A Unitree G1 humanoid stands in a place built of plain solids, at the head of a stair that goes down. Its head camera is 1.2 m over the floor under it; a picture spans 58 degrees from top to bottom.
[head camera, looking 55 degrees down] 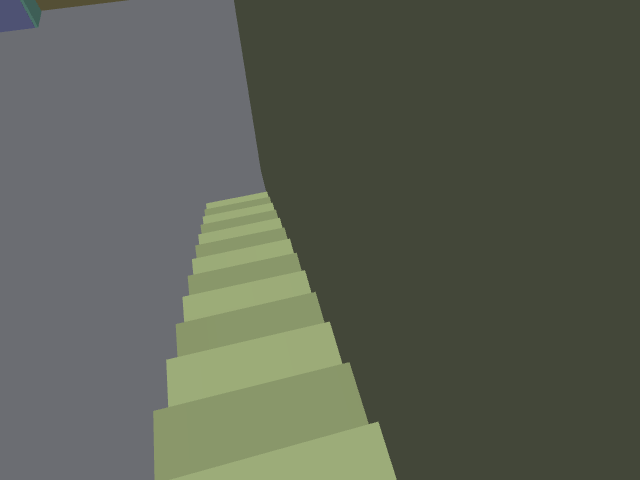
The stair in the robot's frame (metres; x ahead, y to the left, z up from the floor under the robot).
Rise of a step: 0.18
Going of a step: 0.23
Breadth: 0.72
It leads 14 degrees to the left of straight ahead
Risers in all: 13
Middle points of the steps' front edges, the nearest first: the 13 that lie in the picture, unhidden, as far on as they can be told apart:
0.20 0.10 0.00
0.42 0.16 -0.18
0.64 0.22 -0.36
0.86 0.27 -0.53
1.08 0.33 -0.71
1.31 0.39 -0.89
1.53 0.45 -1.07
1.75 0.50 -1.24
1.98 0.56 -1.42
2.20 0.62 -1.60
2.42 0.68 -1.78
2.65 0.73 -1.95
2.87 0.79 -2.13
